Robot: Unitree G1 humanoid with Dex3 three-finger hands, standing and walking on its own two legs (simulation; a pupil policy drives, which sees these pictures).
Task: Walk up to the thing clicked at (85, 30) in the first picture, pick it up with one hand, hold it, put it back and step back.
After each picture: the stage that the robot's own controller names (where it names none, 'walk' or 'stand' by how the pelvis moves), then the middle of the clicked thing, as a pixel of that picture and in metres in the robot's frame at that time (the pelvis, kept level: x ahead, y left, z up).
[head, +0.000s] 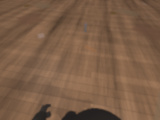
stand; (85, 27) +2.28 +0.26 -0.65
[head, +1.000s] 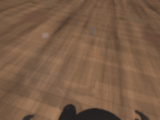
walk; (92, 31) +2.13 +0.11 -0.62
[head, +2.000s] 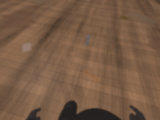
walk; (87, 40) +1.47 +0.14 -0.62
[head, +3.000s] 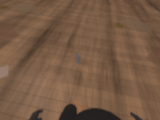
walk; (78, 59) +0.96 +0.20 -0.64
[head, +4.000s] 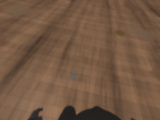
walk; (73, 75) +0.63 +0.18 -0.64
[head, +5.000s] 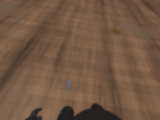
walk; (68, 86) +0.44 +0.20 -0.65
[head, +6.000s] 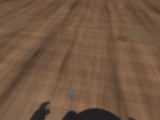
stand; (71, 95) +0.38 +0.23 -0.65
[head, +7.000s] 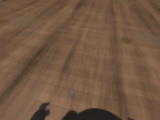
stand; (72, 95) +0.38 +0.19 -0.65
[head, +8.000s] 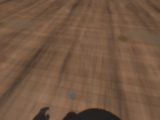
stand; (72, 94) +0.39 +0.21 -0.66
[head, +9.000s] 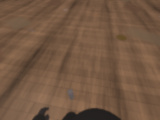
stand; (71, 94) +0.38 +0.22 -0.66
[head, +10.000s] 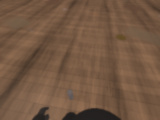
stand; (70, 95) +0.37 +0.22 -0.66
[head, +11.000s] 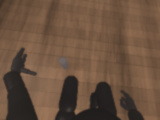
go down; (64, 63) +0.41 +0.25 -0.37
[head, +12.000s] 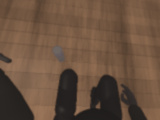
go down; (59, 55) +0.44 +0.28 -0.26
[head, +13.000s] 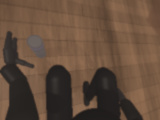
close in; (38, 49) +0.42 +0.31 -0.17
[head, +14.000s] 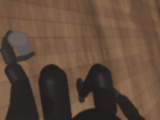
close; (23, 48) +0.41 +0.32 -0.15
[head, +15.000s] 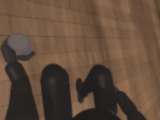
lift; (23, 48) +0.39 +0.33 -0.16
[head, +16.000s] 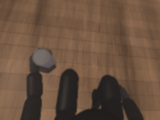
lift; (47, 61) +0.32 +0.29 -0.01
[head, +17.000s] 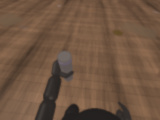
hold; (66, 68) +0.32 +0.17 +0.09
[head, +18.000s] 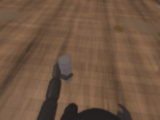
hold; (66, 71) +0.33 +0.17 +0.03
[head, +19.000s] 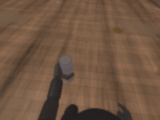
hold; (67, 70) +0.33 +0.17 +0.03
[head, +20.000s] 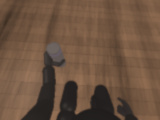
crouch; (58, 57) +0.40 +0.23 -0.04
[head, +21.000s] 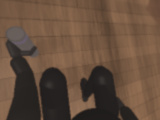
lower; (26, 45) +0.43 +0.32 -0.16
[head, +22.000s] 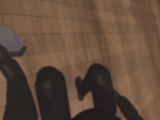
lower; (14, 44) +0.42 +0.34 -0.16
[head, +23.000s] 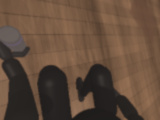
lower; (17, 45) +0.41 +0.34 -0.16
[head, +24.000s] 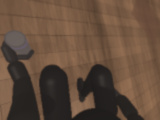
lower; (22, 48) +0.40 +0.33 -0.16
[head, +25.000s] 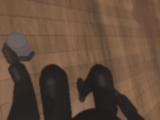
rest; (23, 49) +0.39 +0.33 -0.16
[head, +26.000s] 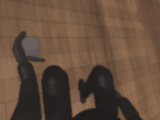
open; (33, 51) +0.40 +0.30 -0.17
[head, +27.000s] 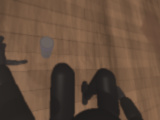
stand; (46, 49) +0.41 +0.28 -0.18
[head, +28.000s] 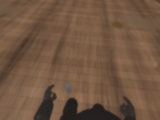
stand; (68, 88) +0.37 +0.21 -0.55
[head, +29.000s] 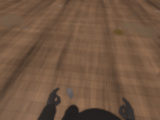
stand; (70, 93) +0.37 +0.21 -0.60
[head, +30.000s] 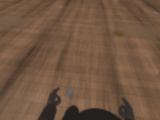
stand; (70, 94) +0.37 +0.20 -0.60
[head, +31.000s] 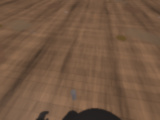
stand; (73, 95) +0.39 +0.20 -0.65
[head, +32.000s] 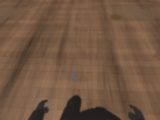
walk; (74, 77) +0.50 +0.22 -0.62
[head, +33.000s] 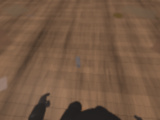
walk; (78, 62) +0.80 +0.23 -0.63
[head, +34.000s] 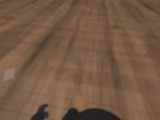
stand; (79, 60) +1.03 +0.25 -0.64
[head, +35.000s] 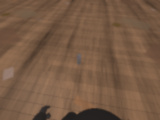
stand; (79, 59) +1.01 +0.22 -0.66
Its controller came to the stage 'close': yes
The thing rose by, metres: 0.68
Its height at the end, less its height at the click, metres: +0.00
